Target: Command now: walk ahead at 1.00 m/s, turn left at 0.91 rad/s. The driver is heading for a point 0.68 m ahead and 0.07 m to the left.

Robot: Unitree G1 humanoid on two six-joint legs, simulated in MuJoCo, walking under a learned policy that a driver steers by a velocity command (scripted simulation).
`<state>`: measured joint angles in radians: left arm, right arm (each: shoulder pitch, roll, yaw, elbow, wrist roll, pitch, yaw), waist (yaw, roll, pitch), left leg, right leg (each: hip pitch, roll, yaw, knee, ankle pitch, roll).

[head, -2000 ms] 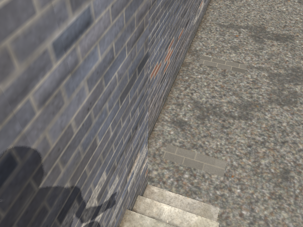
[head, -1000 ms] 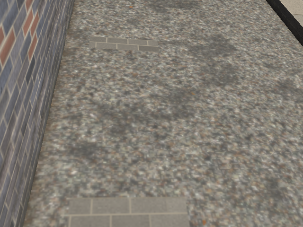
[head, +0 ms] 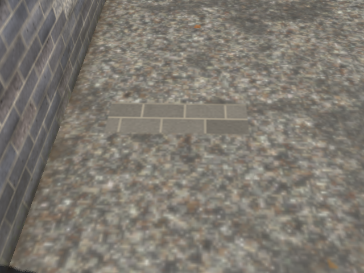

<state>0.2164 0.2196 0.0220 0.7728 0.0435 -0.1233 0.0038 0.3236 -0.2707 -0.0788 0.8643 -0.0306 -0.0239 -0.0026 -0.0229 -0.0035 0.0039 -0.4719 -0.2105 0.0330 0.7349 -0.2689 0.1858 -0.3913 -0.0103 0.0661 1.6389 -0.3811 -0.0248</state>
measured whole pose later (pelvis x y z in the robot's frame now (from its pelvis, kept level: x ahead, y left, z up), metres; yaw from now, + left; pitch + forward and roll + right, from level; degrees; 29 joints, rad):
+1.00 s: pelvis +0.81 +0.05 +0.04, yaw +36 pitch +3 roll +0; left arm 0.01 0.29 0.00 0.64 0.01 -0.04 0.02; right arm 0.29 -0.31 -0.03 0.77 -0.01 -0.02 -0.03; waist -0.05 -0.05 0.03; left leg -0.30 -0.05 -0.08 0.45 -0.19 0.03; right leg -0.58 -0.03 0.09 0.72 -0.11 0.08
